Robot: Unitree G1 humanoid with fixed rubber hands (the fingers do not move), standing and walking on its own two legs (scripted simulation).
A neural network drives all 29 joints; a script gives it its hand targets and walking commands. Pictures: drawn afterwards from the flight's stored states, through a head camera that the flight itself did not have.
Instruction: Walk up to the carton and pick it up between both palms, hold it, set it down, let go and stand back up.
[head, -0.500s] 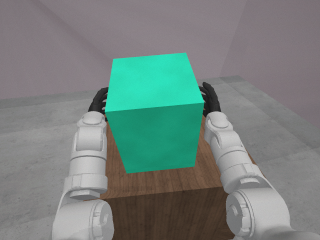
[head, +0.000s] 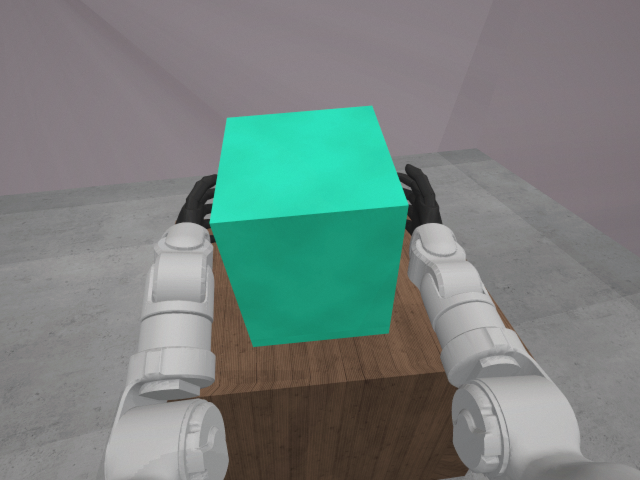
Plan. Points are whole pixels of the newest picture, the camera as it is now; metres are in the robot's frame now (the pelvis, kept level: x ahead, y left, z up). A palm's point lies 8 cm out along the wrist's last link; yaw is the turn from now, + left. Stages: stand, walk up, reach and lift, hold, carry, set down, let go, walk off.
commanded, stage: hold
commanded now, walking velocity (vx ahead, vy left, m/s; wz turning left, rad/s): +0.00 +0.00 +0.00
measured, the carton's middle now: (310, 229) +0.43 +0.01 +0.15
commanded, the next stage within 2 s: set down in 0.58 s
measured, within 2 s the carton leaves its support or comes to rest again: neither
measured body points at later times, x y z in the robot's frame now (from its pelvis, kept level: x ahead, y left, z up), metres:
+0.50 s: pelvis +0.00 +0.00 +0.00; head -0.06 +0.03 +0.44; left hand +0.39 +0.16 +0.19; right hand +0.39 -0.13 +0.20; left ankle +0.09 +0.10 -0.75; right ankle +0.01 -0.10 -0.75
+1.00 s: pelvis +0.01 +0.00 +0.00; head -0.04 +0.03 +0.45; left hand +0.41 +0.16 +0.20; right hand +0.41 -0.13 +0.22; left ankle +0.09 +0.10 -0.75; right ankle +0.01 -0.10 -0.75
